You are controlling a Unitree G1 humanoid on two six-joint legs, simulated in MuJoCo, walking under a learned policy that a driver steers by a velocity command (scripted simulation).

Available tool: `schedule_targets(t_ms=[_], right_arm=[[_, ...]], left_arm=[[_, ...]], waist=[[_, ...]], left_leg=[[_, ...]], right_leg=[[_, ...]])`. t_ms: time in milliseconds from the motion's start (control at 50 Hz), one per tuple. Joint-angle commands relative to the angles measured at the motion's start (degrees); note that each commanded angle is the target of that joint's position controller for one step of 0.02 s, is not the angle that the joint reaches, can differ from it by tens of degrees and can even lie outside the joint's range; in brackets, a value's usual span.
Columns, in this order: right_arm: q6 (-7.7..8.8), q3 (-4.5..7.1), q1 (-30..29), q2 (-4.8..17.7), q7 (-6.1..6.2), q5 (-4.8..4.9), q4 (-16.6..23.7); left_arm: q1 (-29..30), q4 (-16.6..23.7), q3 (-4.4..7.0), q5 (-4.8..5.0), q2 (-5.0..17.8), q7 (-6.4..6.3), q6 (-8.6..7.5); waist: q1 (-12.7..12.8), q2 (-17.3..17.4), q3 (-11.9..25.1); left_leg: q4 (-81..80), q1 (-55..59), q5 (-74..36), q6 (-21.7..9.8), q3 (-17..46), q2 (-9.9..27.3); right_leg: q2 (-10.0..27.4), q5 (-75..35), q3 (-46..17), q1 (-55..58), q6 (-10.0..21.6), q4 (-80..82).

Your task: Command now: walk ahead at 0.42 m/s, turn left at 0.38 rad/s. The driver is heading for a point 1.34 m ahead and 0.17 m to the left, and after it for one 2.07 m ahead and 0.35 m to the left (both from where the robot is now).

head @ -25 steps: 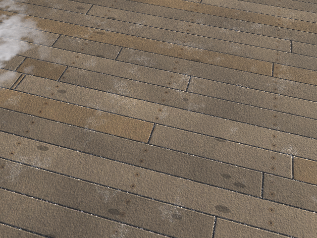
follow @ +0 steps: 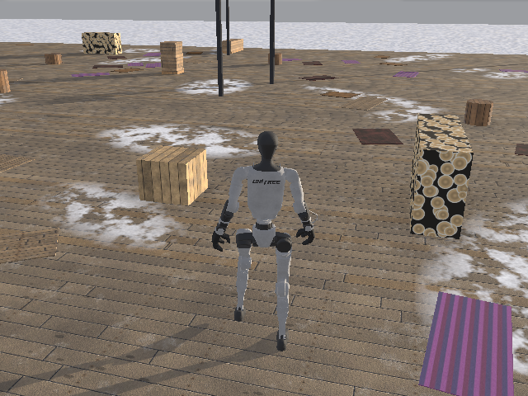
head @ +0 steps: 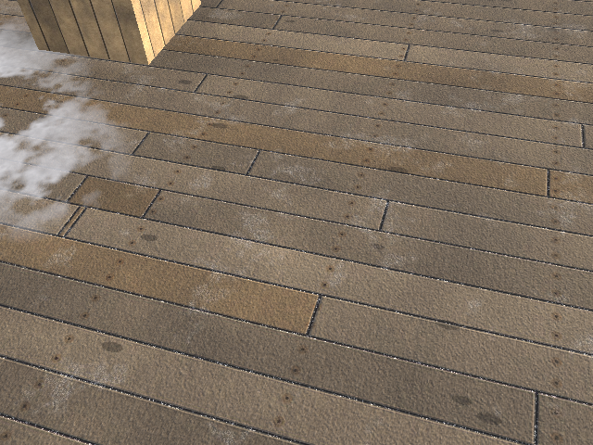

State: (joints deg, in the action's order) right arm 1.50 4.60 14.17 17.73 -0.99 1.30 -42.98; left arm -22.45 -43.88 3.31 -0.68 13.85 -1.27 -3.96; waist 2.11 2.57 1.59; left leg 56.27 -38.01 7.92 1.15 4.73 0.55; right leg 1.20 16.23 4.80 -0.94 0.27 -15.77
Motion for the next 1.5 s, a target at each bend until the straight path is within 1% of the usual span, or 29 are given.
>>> schedule_targets(t_ms=[20,140,180,220,240,260,280,300,340,380,440,560,660,720,760,780,800,840,880,960,1060,1160,1220,1240,1260,1280,1300,1340,1500], right_arm=[[0.82,-0.32,-8.85,0.91,-0.87,-0.11,6.43],[1.03,-1.21,-15.19,0.49,-3.16,0.16,10.63],[0.93,-0.37,-12.94,2.29,-3.40,0.05,11.05],[0.50,2.52,1.80,7.22,-2.61,0.25,7.65],[-0.15,4.32,10.50,11.16,-1.38,0.52,5.67],[0.22,4.93,9.70,18.10,-0.75,0.59,5.88],[0.98,3.51,11.97,13.35,-0.82,0.20,7.35],[1.69,2.58,9.88,10.24,-0.94,-0.36,6.11],[2.11,1.59,2.11,7.46,-0.74,-0.38,7.07],[2.23,1.01,-2.18,5.98,-0.37,-1.52,8.72],[2.76,1.19,-1.95,6.71,0.30,-0.83,7.65],[2.96,0.70,3.15,7.02,0.97,-0.48,3.70],[2.46,0.86,7.05,8.31,0.81,-0.70,0.39],[1.68,1.19,5.51,9.37,1.26,-0.80,0.01],[1.19,0.45,3.54,8.24,1.81,-1.40,1.21],[2.21,-0.99,9.29,4.18,1.69,-2.45,3.12],[3.42,-1.73,9.11,3.11,1.11,-2.20,2.72],[5.44,-1.11,-0.91,7.21,-0.12,0.30,5.58],[5.73,-0.84,-3.37,6.56,0.08,-1.84,6.33],[4.35,-1.17,-1.62,4.46,0.70,-2.48,5.97],[4.56,-2.13,-12.51,2.03,0.57,-2.09,8.09],[5.52,-1.07,-16.64,4.31,-0.19,-1.05,9.29],[6.23,0.43,-9.62,6.53,0.09,-0.93,7.60],[6.48,1.29,-2.90,8.50,0.52,-1.74,6.77],[6.16,2.48,4.81,13.02,1.03,-2.78,6.02],[5.27,2.63,7.75,12.39,0.46,-1.53,4.11],[4.94,1.46,4.99,7.64,0.47,-0.92,5.05],[4.25,0.39,0.20,4.60,0.68,-1.50,5.13],[5.18,0.86,-0.37,6.01,0.48,-1.60,0.62]], left_arm=[[2.05,2.97,2.19,0.00,8.30,-0.28,-1.05],[-0.64,0.19,3.39,1.66,11.62,0.03,-0.08],[0.16,-0.05,3.81,1.93,13.22,0.03,0.39],[1.07,0.26,3.80,2.19,14.01,-0.30,0.91],[0.57,1.31,3.09,1.47,12.70,-0.47,0.30],[-4.90,5.06,0.05,-0.61,3.32,0.21,-1.03],[1.01,5.23,0.66,1.53,8.06,0.71,-3.21],[6.93,7.22,1.48,3.64,10.96,0.98,-4.03],[8.42,7.22,1.26,1.21,10.12,0.23,-4.75],[6.04,6.75,1.80,0.42,10.28,0.42,-3.45],[6.78,6.99,1.29,-0.53,8.42,0.40,-1.83],[18.59,8.60,-0.57,0.72,5.18,1.90,-2.62],[23.81,11.18,-0.21,1.56,7.15,3.48,-2.90],[18.76,10.74,0.51,1.62,8.64,4.09,-2.62],[3.83,7.42,2.64,1.27,12.71,3.53,-2.29],[-2.26,7.28,4.08,0.76,18.78,3.32,-2.17],[-4.72,5.92,3.56,2.08,15.61,3.45,-1.79],[0.86,7.65,2.13,1.42,11.17,2.86,-0.99],[5.06,8.61,1.45,0.73,9.61,2.66,-0.72],[6.22,8.67,1.71,1.19,10.60,1.75,-0.56],[2.39,6.34,2.44,1.92,12.39,0.40,0.33],[-0.49,4.70,2.63,2.49,11.82,-0.04,1.46],[1.46,5.20,2.59,2.13,10.88,-0.06,2.10],[2.04,6.00,1.64,1.68,8.27,0.23,1.97],[-2.59,7.14,0.47,1.90,4.61,0.31,1.62],[-6.47,7.97,0.03,2.71,5.59,0.17,1.25],[-3.55,6.92,1.28,3.07,10.75,0.14,1.40],[4.17,8.31,1.80,2.01,11.33,0.30,1.83],[9.33,10.81,0.53,1.63,5.32,1.47,2.34]], waist=[[1.58,-8.69,-7.23],[2.97,-7.66,-10.16],[0.41,-9.09,-7.06],[-8.14,-8.54,2.79],[-12.24,-4.08,7.86],[-5.19,13.84,14.85],[-9.77,6.81,22.57],[-10.16,4.59,13.04],[-5.08,-1.33,3.82],[-1.35,0.43,1.78],[-0.51,-0.33,-0.79],[-6.44,1.42,-2.93],[-8.15,0.88,-5.19],[-4.65,2.11,-1.91],[3.11,-0.12,8.56],[1.93,-11.44,17.10],[2.50,-18.57,20.02],[3.40,-7.13,7.12],[-0.17,-2.10,0.32],[-2.71,-5.75,-0.61],[1.00,-6.90,-1.92],[1.58,-8.01,-1.72],[-2.74,-9.60,0.38],[-6.07,-7.61,6.40],[-6.65,3.23,15.48],[-5.47,16.38,18.42],[-6.31,8.58,10.45],[-5.66,1.63,0.11],[-3.47,0.98,-3.19]], left_leg=[[-5.32,-7.69,-6.08,1.29,-1.62,2.72],[-17.90,-2.32,-2.48,-3.20,-7.13,2.98],[-19.18,4.65,2.32,-5.92,-10.22,-0.13],[-22.03,26.45,1.02,-9.53,-12.28,-5.53],[-22.31,44.20,-0.05,-12.10,-4.10,-2.16],[-29.87,60.92,13.46,-23.35,31.47,15.31],[-39.28,62.57,20.98,-25.05,44.99,18.74],[-40.43,57.00,16.73,-21.56,36.22,17.17],[-40.07,39.65,4.75,-18.28,23.61,12.27],[-42.87,29.98,-1.91,-18.20,18.58,9.50],[-44.83,22.86,-8.11,-18.79,13.45,7.84],[-45.15,23.00,-4.57,-14.32,5.79,5.76],[-41.56,38.05,-10.09,-13.48,7.44,12.05],[-34.58,42.47,-31.40,-11.21,4.21,12.00],[-14.63,35.14,-40.70,-8.01,-1.27,7.53],[7.15,14.91,-17.20,-3.59,-4.45,0.00],[18.52,0.38,21.44,-1.29,-0.58,-6.47],[19.56,-7.01,15.60,-2.82,2.47,-0.03],[9.58,-2.99,10.38,-2.38,1.45,3.35],[-0.33,1.58,7.03,1.36,-0.79,3.39],[-20.43,8.17,-11.10,3.09,-1.50,-0.02],[-28.49,11.38,-9.89,1.44,1.16,-1.47],[-32.49,21.68,-5.31,-1.91,-0.04,-1.13],[-31.38,33.89,-4.31,-4.84,3.49,3.95],[-31.22,54.76,1.25,-11.66,20.55,16.39],[-36.42,60.48,14.54,-16.67,40.08,23.97],[-38.46,53.88,21.53,-14.73,36.39,22.27],[-40.78,40.15,11.19,-11.78,21.28,17.31],[-47.65,31.93,-10.05,-13.18,1.17,13.38]], right_leg=[[12.86,-10.34,-3.66,-0.56,7.83,8.59],[15.88,-17.00,1.75,2.52,7.10,6.58],[16.04,-38.23,4.00,4.20,5.99,-0.49],[13.41,-53.93,7.39,-0.40,3.40,-20.66],[11.28,-41.05,6.96,-14.24,0.86,-36.35],[-0.28,14.54,2.67,-37.53,-3.15,-59.21],[-1.83,16.98,-11.03,-41.71,-2.39,-65.73],[0.82,11.49,-10.83,-46.75,-1.12,-65.34],[5.18,3.72,-10.16,-41.96,-0.07,-56.03],[6.46,0.68,-10.45,-35.51,-0.54,-52.06],[5.82,-2.97,-8.56,-34.45,-3.11,-45.08],[3.19,-26.68,-5.64,-29.79,-3.19,-20.66],[2.59,-18.89,-6.30,-37.86,1.41,-15.27],[-0.68,-10.62,-4.03,-31.02,4.64,-14.32],[-0.76,-15.54,-5.92,-7.45,8.82,-13.73],[12.68,-13.75,-29.45,14.70,17.61,-13.65],[18.26,-3.52,-49.82,23.33,22.45,-3.89],[14.99,2.83,-39.64,12.43,17.29,-1.05],[10.86,-8.24,-31.28,-0.54,15.64,1.50],[7.41,-18.63,-24.84,-9.17,16.27,3.81],[3.26,-16.07,-20.31,-14.47,12.36,2.71],[5.65,-11.18,-27.48,-8.03,10.61,-2.79],[4.67,-15.26,-29.28,-7.18,8.43,-10.05],[1.86,-14.59,-26.36,-10.99,6.67,-20.40],[-5.17,-0.64,-18.68,-26.51,2.71,-38.88],[-5.65,18.47,-15.19,-39.53,1.18,-51.64],[-1.89,14.51,-16.09,-43.83,0.51,-56.93],[1.54,6.36,-12.93,-42.82,-0.22,-55.84],[5.12,-7.13,-10.91,-39.86,-1.20,-40.02]])
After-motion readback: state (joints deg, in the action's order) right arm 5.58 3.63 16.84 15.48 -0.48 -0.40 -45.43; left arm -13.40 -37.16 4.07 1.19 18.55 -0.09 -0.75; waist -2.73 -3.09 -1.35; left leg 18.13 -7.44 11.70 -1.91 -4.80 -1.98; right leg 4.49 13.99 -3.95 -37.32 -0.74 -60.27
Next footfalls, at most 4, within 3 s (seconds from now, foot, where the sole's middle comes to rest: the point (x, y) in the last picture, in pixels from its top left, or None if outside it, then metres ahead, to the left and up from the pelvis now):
0.24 left None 0.26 0.17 -0.78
0.76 right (313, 413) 0.61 0.06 -0.78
1.24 left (224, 323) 0.85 0.30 -0.78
1.70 right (336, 259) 1.07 0.00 -0.78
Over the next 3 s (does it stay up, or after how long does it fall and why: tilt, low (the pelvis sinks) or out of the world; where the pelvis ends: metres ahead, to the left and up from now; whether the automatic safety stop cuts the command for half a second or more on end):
stays up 1.28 0.18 -0.01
